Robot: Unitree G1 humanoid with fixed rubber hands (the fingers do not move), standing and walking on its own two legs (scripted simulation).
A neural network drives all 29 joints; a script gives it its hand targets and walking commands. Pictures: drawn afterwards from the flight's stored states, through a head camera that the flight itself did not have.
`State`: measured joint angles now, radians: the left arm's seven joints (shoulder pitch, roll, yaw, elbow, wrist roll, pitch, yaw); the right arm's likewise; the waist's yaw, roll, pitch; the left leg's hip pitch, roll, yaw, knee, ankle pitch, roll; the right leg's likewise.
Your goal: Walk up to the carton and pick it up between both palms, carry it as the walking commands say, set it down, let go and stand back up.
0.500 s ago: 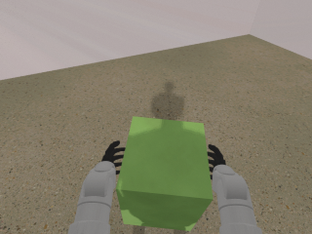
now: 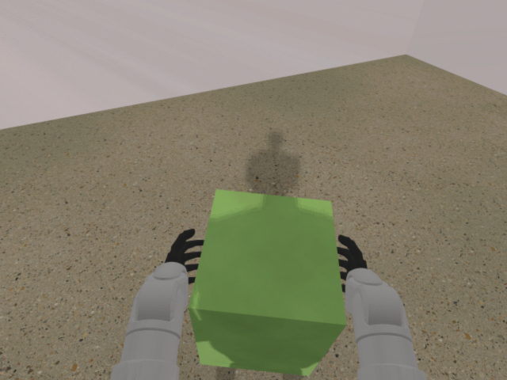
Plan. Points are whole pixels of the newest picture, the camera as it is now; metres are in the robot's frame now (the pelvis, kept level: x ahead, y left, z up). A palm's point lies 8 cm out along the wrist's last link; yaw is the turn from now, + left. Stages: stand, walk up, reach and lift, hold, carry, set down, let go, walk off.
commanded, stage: hold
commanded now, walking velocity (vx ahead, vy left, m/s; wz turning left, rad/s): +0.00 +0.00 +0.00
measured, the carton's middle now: (263, 285) +0.29 +0.00 -0.02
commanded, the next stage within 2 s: carry in 0.32 s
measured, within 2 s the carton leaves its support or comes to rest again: neither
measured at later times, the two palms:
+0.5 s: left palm (167, 274) +0.26 +0.15 +0.04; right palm (351, 284) +0.26 -0.14 +0.04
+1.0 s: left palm (72, 378) +0.11 +0.23 +0.05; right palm out of the picture +0.08 -0.06 +0.06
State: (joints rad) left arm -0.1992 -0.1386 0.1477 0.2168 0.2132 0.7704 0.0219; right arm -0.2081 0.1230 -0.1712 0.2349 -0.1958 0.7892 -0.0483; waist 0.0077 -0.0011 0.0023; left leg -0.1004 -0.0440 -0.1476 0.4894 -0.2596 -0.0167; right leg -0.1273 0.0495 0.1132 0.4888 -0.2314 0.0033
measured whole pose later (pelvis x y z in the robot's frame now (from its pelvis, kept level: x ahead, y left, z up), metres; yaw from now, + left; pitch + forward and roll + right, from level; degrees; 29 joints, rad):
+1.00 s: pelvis -0.14 +0.11 -0.03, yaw -6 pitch +3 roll +0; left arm 0.02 -0.13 0.02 -0.46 0.06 1.15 0.15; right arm -0.02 0.13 -0.05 -0.42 -0.02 1.17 -0.16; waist -0.01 -0.04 -0.08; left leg -0.52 -0.03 0.11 0.67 -0.20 0.09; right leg -0.69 -0.06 0.01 1.08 -0.46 0.03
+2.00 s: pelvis -0.49 +0.39 -0.02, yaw -9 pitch +3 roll +1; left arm 0.02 -0.13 0.00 -0.47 0.05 1.16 0.15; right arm -0.02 0.13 -0.07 -0.46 -0.02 1.19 -0.16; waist -0.03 -0.03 -0.08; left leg -0.40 0.01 0.03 0.71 -0.44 -0.01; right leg -0.54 -0.13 -0.06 0.61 -0.11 0.04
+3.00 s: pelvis -0.85 +0.69 -0.02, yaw -10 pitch +2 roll +0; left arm 0.01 -0.13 0.01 -0.47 0.03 1.17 0.16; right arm 0.01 0.13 -0.06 -0.48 -0.03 1.18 -0.16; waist 0.00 0.02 -0.03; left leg -0.65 -0.01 0.04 1.07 -0.38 -0.02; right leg -0.44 -0.07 -0.10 0.66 -0.25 -0.01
